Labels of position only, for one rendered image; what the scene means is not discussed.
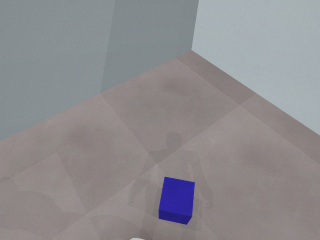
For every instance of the carton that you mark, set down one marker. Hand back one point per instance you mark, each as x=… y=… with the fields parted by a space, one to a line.
x=176 y=202

